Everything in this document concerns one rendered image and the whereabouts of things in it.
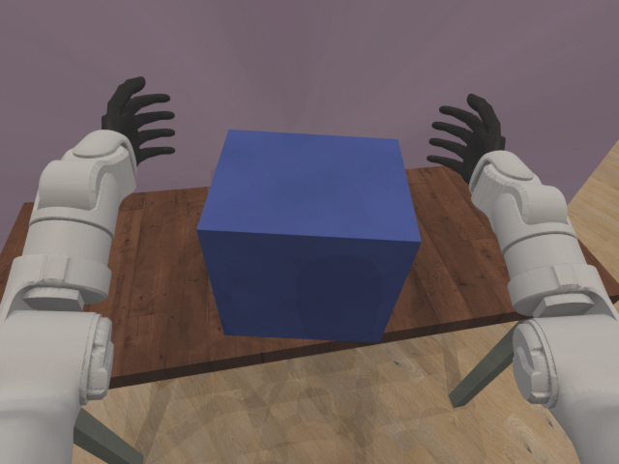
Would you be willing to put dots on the table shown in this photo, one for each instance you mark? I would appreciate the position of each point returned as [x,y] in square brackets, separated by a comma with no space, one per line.
[166,324]

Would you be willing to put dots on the robot left hand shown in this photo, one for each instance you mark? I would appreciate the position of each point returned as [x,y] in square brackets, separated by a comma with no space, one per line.
[120,117]

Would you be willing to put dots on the carton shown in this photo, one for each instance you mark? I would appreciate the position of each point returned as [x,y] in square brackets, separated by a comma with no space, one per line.
[308,236]

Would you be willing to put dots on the right robot upper arm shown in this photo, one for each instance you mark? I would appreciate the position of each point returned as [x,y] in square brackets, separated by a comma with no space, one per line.
[570,365]

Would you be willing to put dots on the robot right forearm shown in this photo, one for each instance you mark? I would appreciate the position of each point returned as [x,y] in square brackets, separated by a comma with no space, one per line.
[549,276]

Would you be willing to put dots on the robot left forearm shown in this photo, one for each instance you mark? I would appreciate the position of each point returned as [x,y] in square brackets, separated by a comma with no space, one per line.
[64,261]

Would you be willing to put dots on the left robot upper arm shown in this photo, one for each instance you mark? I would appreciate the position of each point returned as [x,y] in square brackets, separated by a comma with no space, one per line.
[51,363]

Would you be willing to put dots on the robot right hand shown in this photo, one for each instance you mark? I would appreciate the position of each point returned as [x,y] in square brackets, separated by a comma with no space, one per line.
[486,136]

